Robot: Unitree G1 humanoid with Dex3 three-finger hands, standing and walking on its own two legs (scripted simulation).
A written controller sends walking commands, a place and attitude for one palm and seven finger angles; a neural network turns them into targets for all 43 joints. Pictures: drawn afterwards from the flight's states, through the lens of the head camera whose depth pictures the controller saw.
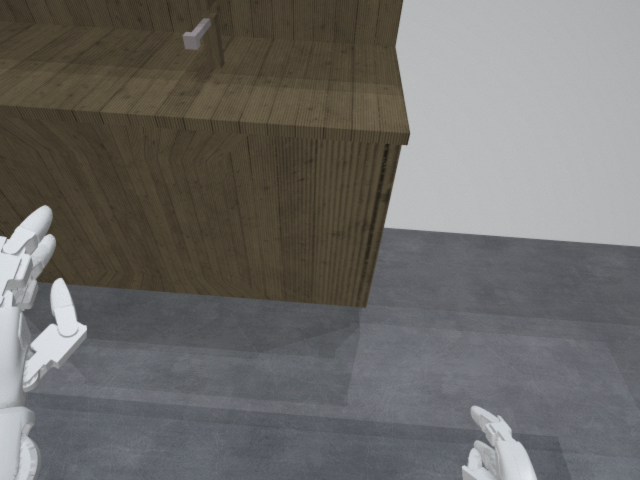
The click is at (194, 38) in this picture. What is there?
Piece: tap's lever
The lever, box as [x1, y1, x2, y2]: [183, 32, 200, 49]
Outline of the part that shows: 185,32 183,34 185,48 197,49 200,45 198,34 195,32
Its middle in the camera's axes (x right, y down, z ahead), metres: -0.29 -0.44 +0.86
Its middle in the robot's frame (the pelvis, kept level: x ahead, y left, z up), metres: +0.94 +0.35 +0.15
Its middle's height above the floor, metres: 0.92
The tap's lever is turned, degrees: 0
